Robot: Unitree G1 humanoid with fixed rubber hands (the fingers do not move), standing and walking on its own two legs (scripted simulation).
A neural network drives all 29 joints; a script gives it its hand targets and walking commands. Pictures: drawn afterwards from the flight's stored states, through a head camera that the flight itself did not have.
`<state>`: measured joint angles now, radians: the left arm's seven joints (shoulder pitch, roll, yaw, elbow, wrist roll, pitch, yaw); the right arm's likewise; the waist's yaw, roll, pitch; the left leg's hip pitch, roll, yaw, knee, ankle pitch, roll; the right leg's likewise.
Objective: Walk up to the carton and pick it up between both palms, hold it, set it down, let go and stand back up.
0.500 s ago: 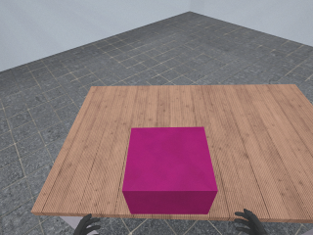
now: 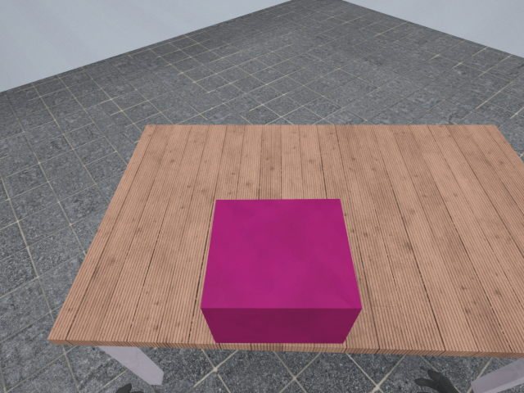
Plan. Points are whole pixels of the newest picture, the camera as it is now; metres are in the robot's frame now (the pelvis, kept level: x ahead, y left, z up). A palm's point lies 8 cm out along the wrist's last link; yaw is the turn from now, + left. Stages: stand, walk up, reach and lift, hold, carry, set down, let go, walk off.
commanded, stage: stand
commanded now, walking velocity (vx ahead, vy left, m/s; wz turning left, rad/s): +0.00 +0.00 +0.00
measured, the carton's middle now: (278, 270) +0.36 +0.00 -0.10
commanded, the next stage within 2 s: none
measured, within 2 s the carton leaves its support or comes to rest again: neither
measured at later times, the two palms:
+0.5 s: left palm out of the picture +0.06 +0.27 -0.11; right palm out of the picture +0.10 -0.26 -0.11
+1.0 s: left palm out of the picture +0.05 +0.27 -0.11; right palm out of the picture +0.09 -0.26 -0.11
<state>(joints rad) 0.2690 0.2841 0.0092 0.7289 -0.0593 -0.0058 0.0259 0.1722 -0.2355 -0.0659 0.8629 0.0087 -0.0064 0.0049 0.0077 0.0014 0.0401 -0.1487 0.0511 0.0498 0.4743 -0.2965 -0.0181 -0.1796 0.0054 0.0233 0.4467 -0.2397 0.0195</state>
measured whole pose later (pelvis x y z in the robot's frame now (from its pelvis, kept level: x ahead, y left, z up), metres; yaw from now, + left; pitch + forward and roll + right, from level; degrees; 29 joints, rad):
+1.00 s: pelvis -0.02 +0.00 +0.00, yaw +0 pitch -3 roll -1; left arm 0.27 0.29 0.01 0.87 -0.06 -0.02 0.02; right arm 0.17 -0.24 -0.07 0.86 0.01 0.00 0.00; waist 0.01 0.02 0.04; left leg -0.15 0.05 0.05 0.47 -0.27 -0.02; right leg -0.18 0.01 0.02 0.45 -0.22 0.02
